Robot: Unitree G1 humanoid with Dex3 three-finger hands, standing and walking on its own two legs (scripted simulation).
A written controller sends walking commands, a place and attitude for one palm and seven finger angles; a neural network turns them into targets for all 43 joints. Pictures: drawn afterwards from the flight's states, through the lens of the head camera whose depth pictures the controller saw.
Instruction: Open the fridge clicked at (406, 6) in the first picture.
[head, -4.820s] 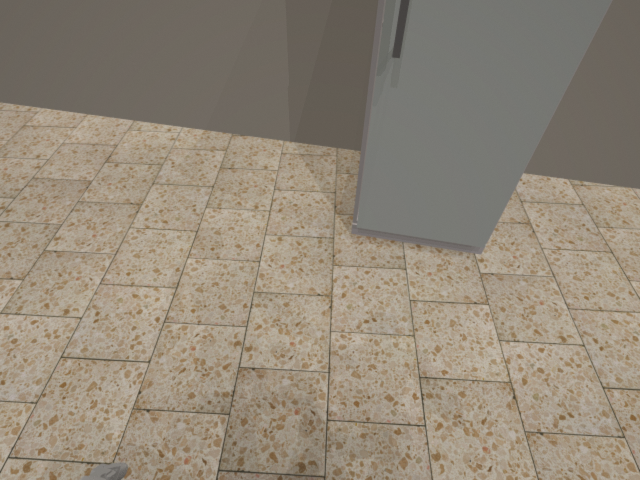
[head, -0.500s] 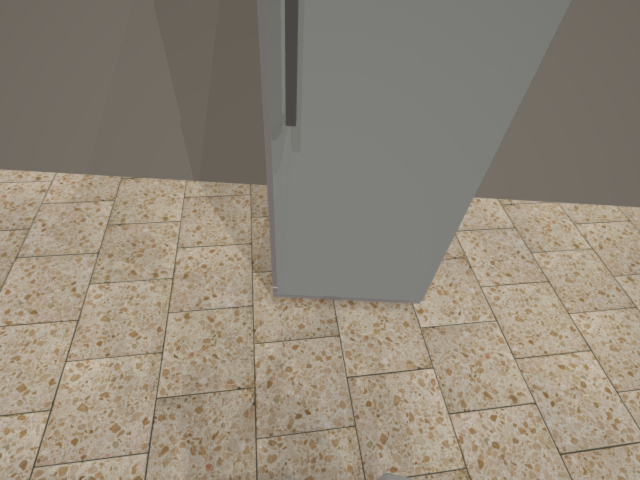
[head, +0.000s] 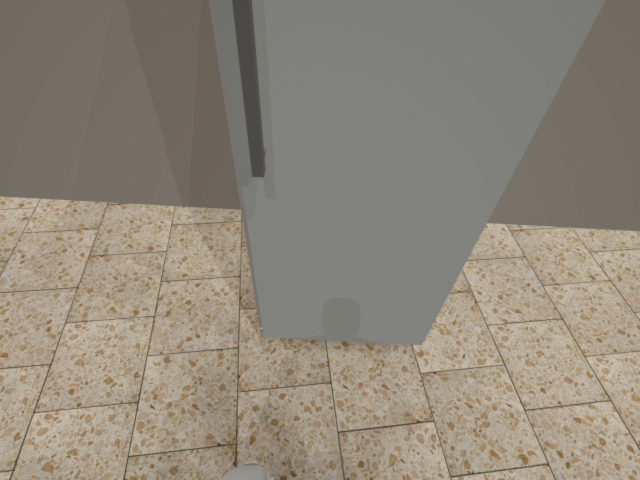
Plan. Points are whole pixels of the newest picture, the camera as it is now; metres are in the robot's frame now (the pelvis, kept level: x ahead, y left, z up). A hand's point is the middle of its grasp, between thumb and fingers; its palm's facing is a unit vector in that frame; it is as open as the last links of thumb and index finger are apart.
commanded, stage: take the last steps up to it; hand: left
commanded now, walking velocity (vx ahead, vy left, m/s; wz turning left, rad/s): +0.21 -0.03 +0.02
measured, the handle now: (250, 47) +0.60 +0.15 +0.25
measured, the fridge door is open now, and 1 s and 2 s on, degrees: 0 0 0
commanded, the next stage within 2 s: come to a stop and stand still in 0.14 s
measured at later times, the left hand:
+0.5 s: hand (208, 448) +0.19 +0.18 -0.18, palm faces -0.01 -0.97 -0.24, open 7.3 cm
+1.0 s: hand out of the picture +0.13 +0.24 -0.17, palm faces -0.01 -0.97 -0.25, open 7.4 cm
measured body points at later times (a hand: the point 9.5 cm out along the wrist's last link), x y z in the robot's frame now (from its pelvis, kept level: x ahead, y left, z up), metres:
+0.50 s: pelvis +0.14 -0.01 -0.01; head +0.16 -0.01 +0.44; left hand +0.20 +0.23 -0.16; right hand +0.13 -0.23 -0.17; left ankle +0.12 +0.11 -0.74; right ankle +0.19 -0.13 -0.74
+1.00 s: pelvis +0.09 +0.04 -0.01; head +0.06 +0.03 +0.44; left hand +0.13 +0.29 -0.15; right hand +0.15 -0.20 -0.15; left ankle +0.10 +0.13 -0.74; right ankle +0.12 -0.05 -0.73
